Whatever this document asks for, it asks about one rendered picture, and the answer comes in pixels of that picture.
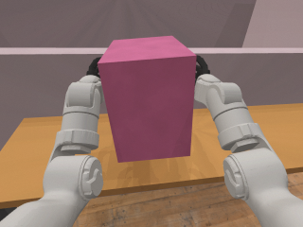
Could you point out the right robot hand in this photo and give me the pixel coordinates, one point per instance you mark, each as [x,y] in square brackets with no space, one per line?
[202,69]

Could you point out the right robot forearm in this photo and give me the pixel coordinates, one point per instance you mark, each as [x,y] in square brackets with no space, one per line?
[236,128]

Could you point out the carton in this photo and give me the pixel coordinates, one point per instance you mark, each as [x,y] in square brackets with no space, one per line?
[148,86]

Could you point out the table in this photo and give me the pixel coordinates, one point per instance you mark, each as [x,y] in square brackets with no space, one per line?
[24,158]

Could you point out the left robot upper arm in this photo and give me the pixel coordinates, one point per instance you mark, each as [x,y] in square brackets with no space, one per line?
[69,183]

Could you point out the left robot forearm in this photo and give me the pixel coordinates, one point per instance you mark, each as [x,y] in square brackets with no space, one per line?
[79,130]

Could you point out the left robot hand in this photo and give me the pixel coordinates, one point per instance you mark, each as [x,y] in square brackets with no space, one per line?
[93,68]

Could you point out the right robot upper arm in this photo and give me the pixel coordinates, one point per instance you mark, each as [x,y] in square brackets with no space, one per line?
[257,177]

